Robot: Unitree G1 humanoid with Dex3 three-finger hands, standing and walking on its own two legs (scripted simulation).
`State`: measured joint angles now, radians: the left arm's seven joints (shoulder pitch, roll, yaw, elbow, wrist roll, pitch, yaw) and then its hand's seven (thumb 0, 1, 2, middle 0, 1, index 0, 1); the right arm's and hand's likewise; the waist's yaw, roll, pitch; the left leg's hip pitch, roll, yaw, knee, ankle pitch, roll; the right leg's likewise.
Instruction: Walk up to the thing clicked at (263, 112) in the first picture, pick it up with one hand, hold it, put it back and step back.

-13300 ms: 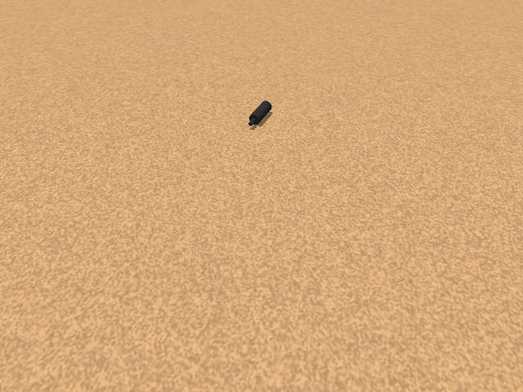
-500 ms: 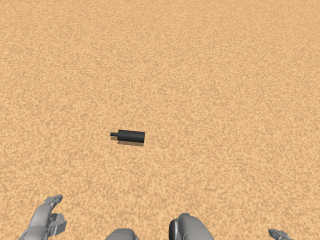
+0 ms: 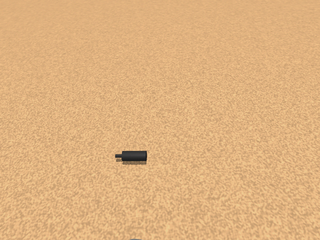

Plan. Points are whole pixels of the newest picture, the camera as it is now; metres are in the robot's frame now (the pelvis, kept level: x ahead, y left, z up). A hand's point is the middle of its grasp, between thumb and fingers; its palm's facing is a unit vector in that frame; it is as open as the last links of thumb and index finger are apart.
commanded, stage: walk up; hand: left
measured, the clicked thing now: (130, 155) +0.81 +0.29 -0.73
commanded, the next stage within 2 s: stand in 1.08 s
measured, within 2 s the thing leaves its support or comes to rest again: neither
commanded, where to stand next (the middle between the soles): +0.43 +0.05 m, yaw +2 degrees
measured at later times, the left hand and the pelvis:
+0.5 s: hand out of the picture +0.09 +0.27 -0.16, palm faces +0.04 -0.93 -0.37, open 7.4 cm; pelvis +0.02 +0.00 -0.01, yaw +3 degrees
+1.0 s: hand out of the picture +0.14 +0.26 -0.15, palm faces +0.10 -0.94 -0.32, open 7.4 cm; pelvis +0.04 +0.01 +0.01, yaw +4 degrees
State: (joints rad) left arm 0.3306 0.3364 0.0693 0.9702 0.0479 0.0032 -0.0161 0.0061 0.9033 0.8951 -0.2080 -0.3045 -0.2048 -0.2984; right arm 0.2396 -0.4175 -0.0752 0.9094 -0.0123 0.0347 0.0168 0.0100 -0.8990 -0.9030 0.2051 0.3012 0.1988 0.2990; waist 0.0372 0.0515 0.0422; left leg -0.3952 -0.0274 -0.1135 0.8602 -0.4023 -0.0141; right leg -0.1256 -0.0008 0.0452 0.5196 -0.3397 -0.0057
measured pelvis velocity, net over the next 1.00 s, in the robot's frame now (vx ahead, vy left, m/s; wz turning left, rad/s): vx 0.04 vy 0.01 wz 0.08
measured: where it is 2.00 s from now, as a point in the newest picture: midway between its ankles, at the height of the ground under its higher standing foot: outside the picture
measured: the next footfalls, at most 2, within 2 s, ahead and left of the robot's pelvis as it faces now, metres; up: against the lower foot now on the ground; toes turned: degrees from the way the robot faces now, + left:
left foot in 0.14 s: +0.06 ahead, +0.13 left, +0.00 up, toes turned +3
right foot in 0.48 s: +0.12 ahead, -0.12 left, +0.00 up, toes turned +3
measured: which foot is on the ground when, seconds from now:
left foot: up 0.00-0.12, down 0.14-1.00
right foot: down 0.00-0.20, up 0.22-0.46, down 0.48-1.00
